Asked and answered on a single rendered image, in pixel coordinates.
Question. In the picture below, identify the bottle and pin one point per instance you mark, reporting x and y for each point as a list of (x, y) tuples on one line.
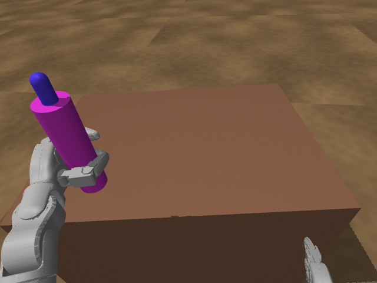
[(59, 118)]

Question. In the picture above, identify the left robot arm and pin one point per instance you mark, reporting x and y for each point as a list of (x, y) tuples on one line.
[(29, 252)]

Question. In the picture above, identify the left robot hand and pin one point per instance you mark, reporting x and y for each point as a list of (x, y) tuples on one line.
[(47, 166)]

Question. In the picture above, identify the right robot hand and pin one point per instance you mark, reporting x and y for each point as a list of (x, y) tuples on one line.
[(317, 272)]

